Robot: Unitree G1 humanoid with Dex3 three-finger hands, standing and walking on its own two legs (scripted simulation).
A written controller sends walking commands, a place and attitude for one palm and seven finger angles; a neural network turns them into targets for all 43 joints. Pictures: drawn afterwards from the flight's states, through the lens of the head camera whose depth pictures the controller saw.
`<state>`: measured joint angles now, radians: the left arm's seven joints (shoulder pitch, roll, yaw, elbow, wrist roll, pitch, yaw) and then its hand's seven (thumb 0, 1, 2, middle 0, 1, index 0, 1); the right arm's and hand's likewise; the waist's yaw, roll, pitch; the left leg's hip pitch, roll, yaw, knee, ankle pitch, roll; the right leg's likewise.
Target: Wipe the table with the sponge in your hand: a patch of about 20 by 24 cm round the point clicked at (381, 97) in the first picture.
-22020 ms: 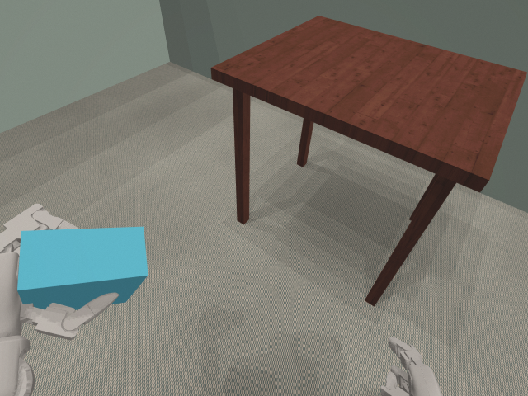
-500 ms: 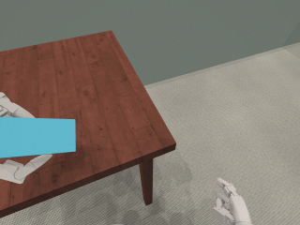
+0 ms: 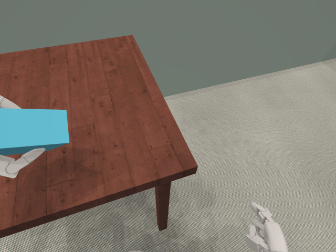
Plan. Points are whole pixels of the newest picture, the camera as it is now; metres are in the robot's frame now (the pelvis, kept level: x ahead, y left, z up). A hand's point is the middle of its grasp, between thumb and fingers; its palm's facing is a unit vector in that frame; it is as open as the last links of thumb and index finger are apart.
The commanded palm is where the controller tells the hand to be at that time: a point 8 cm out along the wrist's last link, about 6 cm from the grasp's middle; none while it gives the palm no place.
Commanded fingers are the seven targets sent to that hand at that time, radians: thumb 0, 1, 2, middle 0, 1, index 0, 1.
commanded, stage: come to a stop and stand still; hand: left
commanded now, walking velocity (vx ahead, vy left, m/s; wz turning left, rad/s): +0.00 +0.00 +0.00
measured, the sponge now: (31, 134) +0.25 +0.28 +0.19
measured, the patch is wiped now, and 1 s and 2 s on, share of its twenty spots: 0.00 0.00 0.00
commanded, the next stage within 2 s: look again from close up in 1.18 s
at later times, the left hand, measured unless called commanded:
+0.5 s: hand out of the picture +0.19 +0.31 +0.19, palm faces +0.47 -0.82 -0.31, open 9.4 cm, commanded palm +0.14 +0.33 +0.18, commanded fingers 0.00 0.10 1.30 -1.20 -1.60 -1.20 -1.60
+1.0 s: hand (37, 140) +0.26 +0.29 +0.16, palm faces +0.40 -0.84 -0.36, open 9.4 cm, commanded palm +0.20 +0.32 +0.18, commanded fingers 0.00 0.10 1.30 -1.20 -1.60 -1.20 -1.60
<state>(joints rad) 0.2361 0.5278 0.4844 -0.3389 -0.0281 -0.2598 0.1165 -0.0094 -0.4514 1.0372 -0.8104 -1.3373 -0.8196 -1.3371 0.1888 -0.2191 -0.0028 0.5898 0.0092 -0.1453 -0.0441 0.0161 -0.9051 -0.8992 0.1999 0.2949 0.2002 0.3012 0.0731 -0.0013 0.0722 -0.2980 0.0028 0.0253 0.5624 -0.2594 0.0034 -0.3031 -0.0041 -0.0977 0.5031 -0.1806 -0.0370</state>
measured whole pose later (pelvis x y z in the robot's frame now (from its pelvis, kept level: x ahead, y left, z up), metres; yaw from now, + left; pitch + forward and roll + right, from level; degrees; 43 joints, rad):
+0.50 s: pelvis -0.01 +0.05 +0.00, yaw +2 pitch -3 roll -2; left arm 0.34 0.34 0.36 -0.42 -0.01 -0.30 0.09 -0.01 -0.45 1.04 -0.81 -1.34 -0.82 -1.34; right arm 0.27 -0.18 0.02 0.62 0.01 -0.19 0.01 0.02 -0.90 -0.90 0.20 0.30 0.20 0.30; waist 0.05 -0.03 0.04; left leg -0.25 -0.05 0.04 0.51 -0.22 0.08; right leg -0.25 0.00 0.01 0.49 -0.25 0.01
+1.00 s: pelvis +0.05 +0.03 +0.01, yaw +2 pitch -1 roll -1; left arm 0.42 0.35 0.34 -0.43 -0.03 -0.21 0.09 -0.01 -0.45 1.04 -0.81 -1.34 -0.82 -1.34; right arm 0.18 -0.19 0.01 0.58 0.01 -0.13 -0.02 0.02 -0.90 -0.90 0.20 0.30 0.20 0.30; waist 0.02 -0.03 0.05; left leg -0.18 -0.04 0.03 0.44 -0.25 0.06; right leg -0.17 0.03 0.03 0.38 -0.20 0.00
